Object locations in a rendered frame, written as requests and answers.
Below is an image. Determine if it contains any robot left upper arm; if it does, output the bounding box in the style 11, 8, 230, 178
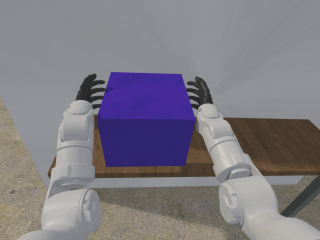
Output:
17, 188, 102, 240

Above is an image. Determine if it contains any robot right forearm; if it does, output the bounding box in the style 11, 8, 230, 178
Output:
196, 103, 279, 209

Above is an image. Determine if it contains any table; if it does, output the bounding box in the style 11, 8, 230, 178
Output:
47, 114, 320, 218

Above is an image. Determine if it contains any robot left hand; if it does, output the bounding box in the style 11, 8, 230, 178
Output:
76, 73, 106, 109

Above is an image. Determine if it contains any robot right hand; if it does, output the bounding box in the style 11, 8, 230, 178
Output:
186, 76, 213, 110

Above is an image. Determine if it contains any robot right upper arm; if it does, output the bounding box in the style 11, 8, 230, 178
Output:
218, 175, 320, 240

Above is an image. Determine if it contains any robot left forearm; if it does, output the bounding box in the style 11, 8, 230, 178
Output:
41, 100, 95, 230

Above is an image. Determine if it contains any carton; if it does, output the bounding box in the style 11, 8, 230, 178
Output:
96, 72, 196, 167

